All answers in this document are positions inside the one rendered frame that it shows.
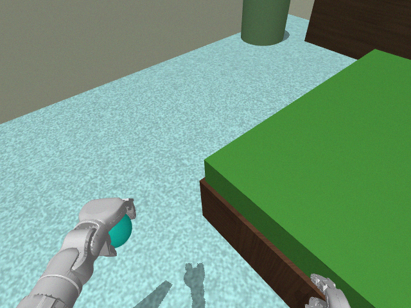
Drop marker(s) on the ball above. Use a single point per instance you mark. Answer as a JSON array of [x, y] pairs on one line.
[[120, 233]]

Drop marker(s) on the bed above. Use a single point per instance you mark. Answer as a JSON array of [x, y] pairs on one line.
[[323, 186]]

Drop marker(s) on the left robot hand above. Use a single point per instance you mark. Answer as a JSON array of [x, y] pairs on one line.
[[109, 211]]

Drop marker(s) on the right robot hand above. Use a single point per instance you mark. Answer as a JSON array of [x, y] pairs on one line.
[[335, 298]]

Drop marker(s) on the left robot arm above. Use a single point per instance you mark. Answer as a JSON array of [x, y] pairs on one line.
[[69, 269]]

